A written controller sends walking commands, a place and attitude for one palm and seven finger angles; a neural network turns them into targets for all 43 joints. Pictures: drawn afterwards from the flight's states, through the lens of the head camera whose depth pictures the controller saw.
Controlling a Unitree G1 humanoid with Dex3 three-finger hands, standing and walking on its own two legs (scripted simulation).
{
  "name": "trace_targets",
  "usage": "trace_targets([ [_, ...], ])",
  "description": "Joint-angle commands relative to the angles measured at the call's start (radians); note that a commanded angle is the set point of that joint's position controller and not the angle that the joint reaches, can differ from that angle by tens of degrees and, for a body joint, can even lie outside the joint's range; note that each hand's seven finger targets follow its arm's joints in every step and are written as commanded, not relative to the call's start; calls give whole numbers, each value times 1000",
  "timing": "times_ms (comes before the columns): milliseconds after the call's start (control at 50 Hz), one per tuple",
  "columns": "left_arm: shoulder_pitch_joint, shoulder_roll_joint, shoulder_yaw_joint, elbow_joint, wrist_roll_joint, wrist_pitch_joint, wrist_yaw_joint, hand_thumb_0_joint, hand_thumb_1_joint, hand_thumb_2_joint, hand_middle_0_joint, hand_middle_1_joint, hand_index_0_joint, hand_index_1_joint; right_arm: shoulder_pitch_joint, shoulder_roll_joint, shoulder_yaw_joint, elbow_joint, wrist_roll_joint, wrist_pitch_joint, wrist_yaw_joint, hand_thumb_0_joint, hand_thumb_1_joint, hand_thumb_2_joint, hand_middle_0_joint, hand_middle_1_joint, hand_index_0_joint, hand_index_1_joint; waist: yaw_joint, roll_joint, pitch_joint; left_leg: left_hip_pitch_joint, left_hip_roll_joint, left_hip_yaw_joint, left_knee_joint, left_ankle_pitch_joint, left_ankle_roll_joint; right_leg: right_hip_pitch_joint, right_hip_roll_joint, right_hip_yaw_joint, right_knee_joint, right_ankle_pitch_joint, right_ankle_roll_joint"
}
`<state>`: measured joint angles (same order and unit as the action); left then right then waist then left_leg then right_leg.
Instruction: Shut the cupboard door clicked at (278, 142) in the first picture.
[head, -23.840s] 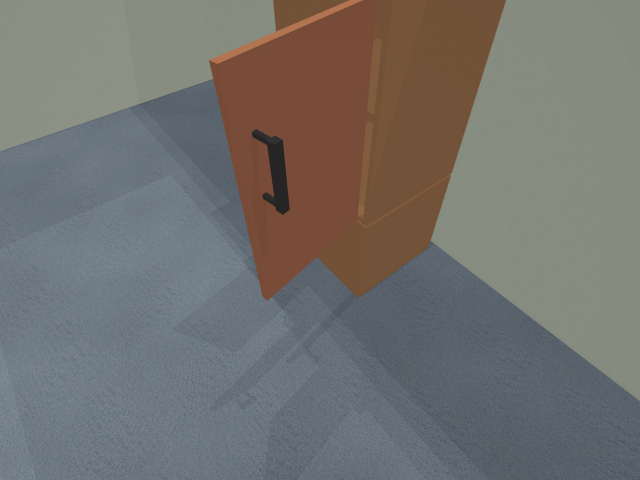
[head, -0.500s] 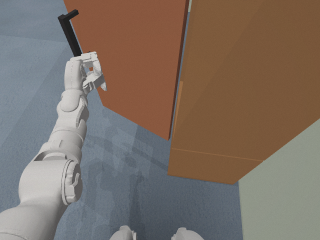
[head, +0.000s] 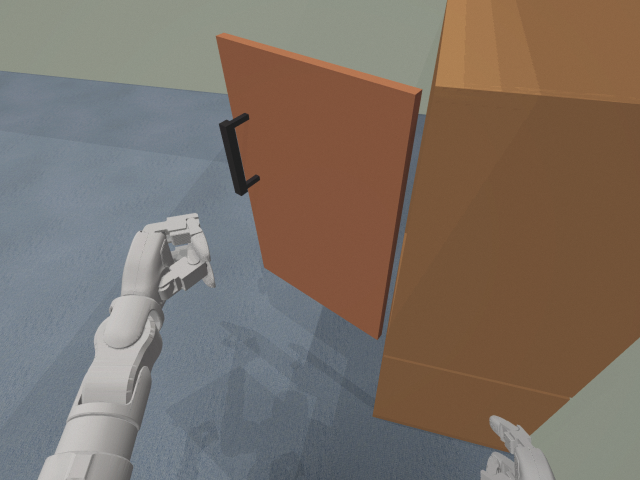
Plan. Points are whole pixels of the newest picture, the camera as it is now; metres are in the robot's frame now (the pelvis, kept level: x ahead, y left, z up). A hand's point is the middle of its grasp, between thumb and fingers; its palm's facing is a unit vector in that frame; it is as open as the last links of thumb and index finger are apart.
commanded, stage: draw the hand back to the body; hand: left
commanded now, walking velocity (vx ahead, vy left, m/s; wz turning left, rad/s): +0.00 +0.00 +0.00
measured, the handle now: (241, 155) +0.66 +0.19 +0.06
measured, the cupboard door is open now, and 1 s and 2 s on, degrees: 67 67 67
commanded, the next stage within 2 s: step back with the hand held close in 0.98 s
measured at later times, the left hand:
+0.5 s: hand (70, 329) +0.22 +0.25 +0.16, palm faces +0.38 -0.85 -0.36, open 5.3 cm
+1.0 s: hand (43, 349) +0.20 +0.25 +0.18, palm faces +0.45 -0.80 -0.39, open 7.4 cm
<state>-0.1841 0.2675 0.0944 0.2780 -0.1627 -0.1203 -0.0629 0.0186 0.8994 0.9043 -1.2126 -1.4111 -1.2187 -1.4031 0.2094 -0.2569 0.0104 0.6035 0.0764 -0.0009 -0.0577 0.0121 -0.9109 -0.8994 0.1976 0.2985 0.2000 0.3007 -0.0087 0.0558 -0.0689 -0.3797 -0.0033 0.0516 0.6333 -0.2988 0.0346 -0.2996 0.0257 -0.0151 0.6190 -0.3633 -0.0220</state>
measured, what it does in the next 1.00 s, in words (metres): stands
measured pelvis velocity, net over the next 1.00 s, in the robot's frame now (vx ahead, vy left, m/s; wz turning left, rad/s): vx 0.01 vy -0.01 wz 0.01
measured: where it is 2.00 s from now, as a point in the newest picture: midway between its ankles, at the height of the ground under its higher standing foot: outside the picture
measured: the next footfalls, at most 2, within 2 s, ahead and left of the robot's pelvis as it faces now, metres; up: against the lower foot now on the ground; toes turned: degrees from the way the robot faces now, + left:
none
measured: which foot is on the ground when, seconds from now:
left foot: down 0.00-1.00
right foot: down 0.00-1.00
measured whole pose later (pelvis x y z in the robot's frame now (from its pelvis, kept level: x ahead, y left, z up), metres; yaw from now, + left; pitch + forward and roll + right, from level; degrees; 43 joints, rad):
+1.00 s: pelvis +0.01 -0.01 +0.02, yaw +1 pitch -5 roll +0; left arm 0.46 0.35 0.32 -0.36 -0.09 -0.06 0.10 0.02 0.89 0.90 -0.21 -0.31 -0.22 -0.30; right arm 0.18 -0.23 0.01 0.63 0.02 -0.07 -0.07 0.01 -0.91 -0.90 0.20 0.30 0.20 0.30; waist 0.06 0.08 -0.01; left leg -0.12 -0.01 0.04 0.42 -0.22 0.02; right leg -0.03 0.03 -0.02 0.38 -0.28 -0.03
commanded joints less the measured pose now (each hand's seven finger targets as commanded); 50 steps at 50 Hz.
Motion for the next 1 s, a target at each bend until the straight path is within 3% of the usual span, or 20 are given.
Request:
trace_targets([
  [0,-213,158,51,-362,51,-9,93,0,900,900,-997,-1170,-997,-1170,-116,-85,-13,-151,-9,-24,-27,0,-900,-900,200,300,200,300,4,-57,-121,273,26,-63,-174,186,6,33,-20,18,-192,265,9],
  [120,-76,180,90,-520,69,34,131,0,900,900,-832,-990,-832,-990,-149,-73,6,-160,-26,-17,-27,0,-900,-900,200,300,200,300,19,31,-93,360,32,-67,-248,237,-5,120,-18,8,-257,287,-1],
  [140,-27,190,100,-530,69,39,133,0,900,900,-805,-960,-805,-960,-148,-77,7,-158,-31,-19,-27,0,-900,-900,200,300,200,300,24,8,-87,357,32,-71,-257,239,-4,138,-17,7,-268,282,-1],
  [200,20,187,111,-621,75,44,144,0,900,900,-723,-870,-723,-870,-163,-72,10,-165,-37,-27,-22,0,-900,-900,200,300,200,300,25,43,-71,385,36,-75,-279,257,-10,151,-15,2,-282,291,-3],
  [240,114,207,140,-641,76,50,148,0,900,900,-668,-810,-668,-810,-163,-80,7,-162,-43,-33,-17,0,-900,-900,200,300,200,300,36,24,-64,380,38,-75,-284,273,-11,173,-15,5,-293,299,-4],
  [260,146,189,135,-663,72,51,148,0,900,900,-640,-780,-640,-780,-169,-72,10,-167,-45,-34,-16,0,-900,-900,200,300,200,300,37,31,-56,382,37,-72,-289,271,-11,176,-19,3,-294,298,-2],
  [340,269,244,218,-705,75,49,158,0,900,900,-530,-660,-530,-660,-176,-82,2,-161,-52,-42,-14,0,-900,-900,200,300,200,300,51,-14,-36,362,35,-68,-291,276,-10,194,-18,2,-304,302,0],
  [420,361,262,272,-787,74,35,165,0,900,900,-420,-540,-420,-540,-177,-73,-3,-160,-51,-55,-13,0,-900,-900,200,300,200,300,60,22,-40,358,33,-65,-286,280,-11,200,-23,-2,-298,300,2],
  [440,414,291,307,-778,72,36,169,0,900,900,-393,-510,-393,-510,-178,-79,-8,-154,-54,-60,-13,0,-900,-900,200,300,200,300,65,-16,-28,344,34,-61,-283,279,-8,204,-23,1,-306,303,4],
  [460,436,268,300,-803,68,31,168,0,900,900,-365,-480,-365,-480,-179,-72,-9,-159,-51,-63,-13,0,-900,-900,200,300,200,300,65,-15,-29,339,31,-55,-279,282,-6,209,-29,1,-300,310,6],
  [520,517,297,353,-847,69,16,174,0,900,900,-282,-390,-282,-390,-175,-71,-16,-153,-51,-80,-11,0,-900,-900,200,300,200,300,71,2,-21,332,28,-51,-268,285,-5,197,-30,-2,-296,312,7],
  [540,562,322,387,-840,68,14,177,0,900,900,-255,-360,-255,-360,-174,-76,-21,-149,-52,-86,-13,0,-900,-900,200,300,200,300,78,-19,-12,318,29,-48,-264,284,-4,200,-29,2,-304,313,7],
  [560,583,302,377,-858,65,10,176,0,900,900,-228,-330,-228,-330,-174,-70,-21,-153,-48,-89,-14,0,-900,-900,200,300,200,300,75,8,-4,319,29,-43,-264,284,-3,195,-34,4,-299,315,8],
  [580,601,316,399,-874,66,4,179,0,900,900,-200,-300,-200,-300,-169,-71,-24,-151,-48,-94,-14,0,-900,-900,200,300,200,300,76,-4,-7,318,29,-43,-261,278,-4,191,-31,2,-299,304,9],
  [600,585,280,363,-868,71,1,177,0,900,900,-200,-300,-200,-300,-167,-72,-24,-144,-48,-100,-14,0,-900,-900,200,300,200,300,66,19,9,322,29,-39,-261,278,-3,175,-32,1,-296,305,9],
  [640,557,268,343,-828,75,5,180,0,900,900,-200,-300,-200,-300,-161,-84,-30,-131,-50,-110,-17,0,-900,-900,200,300,200,300,56,-27,53,317,30,-37,-261,243,3,137,-33,6,-319,269,14],
  [680,520,263,332,-822,78,2,184,0,900,900,-200,-300,-200,-300,-155,-85,-32,-128,-51,-115,-23,0,-900,-900,200,300,200,300,51,-33,57,322,27,-39,-264,228,6,128,-34,5,-313,251,15],
  [800,518,291,360,-842,78,-11,187,0,900,900,-200,-300,-200,-300,-164,-79,-30,-127,-55,-130,-29,0,-900,-900,200,300,200,300,69,-24,18,332,20,-38,-265,231,10,159,-37,11,-312,257,14],
  [840,534,310,380,-848,78,-12,187,0,900,900,-200,-300,-200,-300,-165,-77,-29,-121,-57,-133,-27,0,-900,-900,200,300,200,300,74,9,19,324,20,-36,-262,240,5,170,-38,16,-318,271,11],
  [980,554,284,370,-836,71,-5,177,0,900,900,-200,-300,-200,-300,-167,-66,-24,-132,-55,-121,-21,0,-900,-900,200,300,200,300,72,12,46,324,25,-31,-269,258,0,164,-35,11,-318,291,14],
])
